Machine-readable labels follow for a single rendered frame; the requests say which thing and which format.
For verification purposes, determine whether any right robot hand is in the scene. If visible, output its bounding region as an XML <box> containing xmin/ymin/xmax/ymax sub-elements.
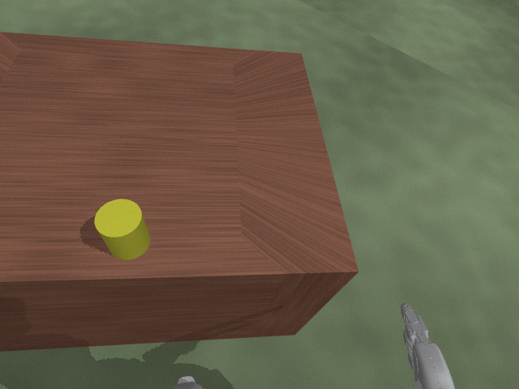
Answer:
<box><xmin>399</xmin><ymin>303</ymin><xmax>455</xmax><ymax>389</ymax></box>

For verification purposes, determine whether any can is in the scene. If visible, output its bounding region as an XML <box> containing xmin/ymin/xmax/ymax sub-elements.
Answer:
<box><xmin>94</xmin><ymin>199</ymin><xmax>150</xmax><ymax>260</ymax></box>

